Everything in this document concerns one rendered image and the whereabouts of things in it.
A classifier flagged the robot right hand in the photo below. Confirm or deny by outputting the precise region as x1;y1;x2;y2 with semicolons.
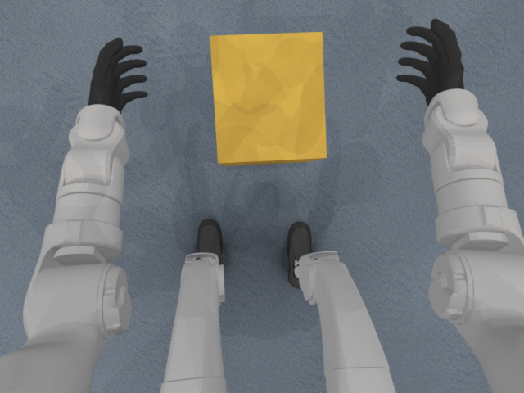
396;19;464;107

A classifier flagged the right robot forearm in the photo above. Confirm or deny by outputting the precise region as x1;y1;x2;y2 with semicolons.
422;88;524;255

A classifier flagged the left robot upper arm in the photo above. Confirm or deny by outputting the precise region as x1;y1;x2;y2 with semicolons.
0;263;131;393

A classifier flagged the carton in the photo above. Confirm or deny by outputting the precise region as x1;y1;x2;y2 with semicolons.
210;32;327;166

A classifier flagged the right robot upper arm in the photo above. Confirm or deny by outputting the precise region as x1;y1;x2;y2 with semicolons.
428;249;524;393

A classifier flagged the robot right foot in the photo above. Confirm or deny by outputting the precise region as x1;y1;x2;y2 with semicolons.
287;222;311;289

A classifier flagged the robot right shin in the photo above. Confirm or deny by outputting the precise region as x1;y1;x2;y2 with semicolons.
294;251;349;291

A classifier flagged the robot left hand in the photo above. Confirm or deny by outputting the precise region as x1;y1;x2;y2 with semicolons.
88;38;148;114

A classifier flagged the left robot forearm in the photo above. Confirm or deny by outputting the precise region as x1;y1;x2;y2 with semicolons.
23;104;129;337

